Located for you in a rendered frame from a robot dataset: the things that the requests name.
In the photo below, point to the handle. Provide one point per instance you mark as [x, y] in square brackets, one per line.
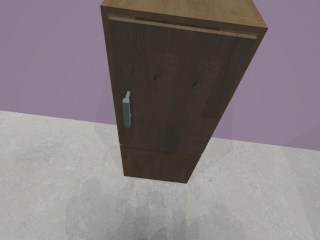
[126, 110]

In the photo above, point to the cupboard door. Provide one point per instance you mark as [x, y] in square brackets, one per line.
[179, 79]

